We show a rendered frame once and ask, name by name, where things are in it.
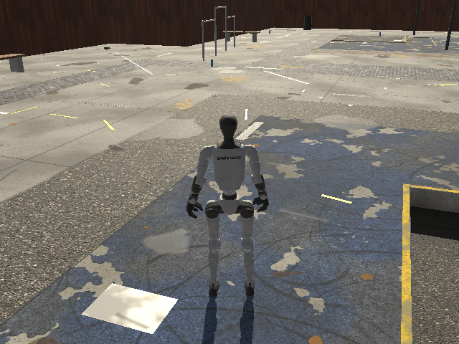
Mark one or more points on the robot right shin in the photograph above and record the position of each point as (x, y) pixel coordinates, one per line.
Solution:
(249, 261)

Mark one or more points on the right robot thigh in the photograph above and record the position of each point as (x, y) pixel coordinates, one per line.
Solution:
(246, 217)

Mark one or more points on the right robot forearm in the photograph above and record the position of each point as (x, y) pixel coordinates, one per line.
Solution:
(261, 189)

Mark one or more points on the robot right upper arm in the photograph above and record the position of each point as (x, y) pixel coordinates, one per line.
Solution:
(254, 161)

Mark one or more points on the robot left upper arm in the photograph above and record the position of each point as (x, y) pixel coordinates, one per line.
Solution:
(206, 152)

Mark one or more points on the robot right hand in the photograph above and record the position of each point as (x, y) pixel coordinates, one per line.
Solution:
(259, 201)

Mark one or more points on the left robot forearm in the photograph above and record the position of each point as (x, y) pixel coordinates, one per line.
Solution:
(195, 191)

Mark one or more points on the robot left hand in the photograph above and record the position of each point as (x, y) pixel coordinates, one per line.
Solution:
(190, 207)

